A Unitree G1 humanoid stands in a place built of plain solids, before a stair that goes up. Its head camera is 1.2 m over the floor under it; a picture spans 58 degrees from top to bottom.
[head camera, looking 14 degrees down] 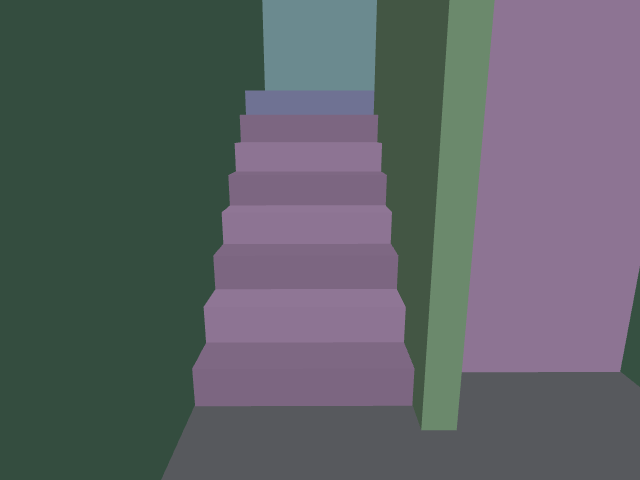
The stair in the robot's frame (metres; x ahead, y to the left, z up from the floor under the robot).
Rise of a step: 0.19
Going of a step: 0.25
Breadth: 0.98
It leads straight ahead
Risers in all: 8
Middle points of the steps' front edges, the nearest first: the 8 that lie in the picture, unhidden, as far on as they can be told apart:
1.72 0.07 0.19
1.96 0.07 0.38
2.21 0.07 0.57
2.45 0.08 0.75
2.70 0.08 0.94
2.94 0.08 1.13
3.19 0.08 1.32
3.47 0.08 1.51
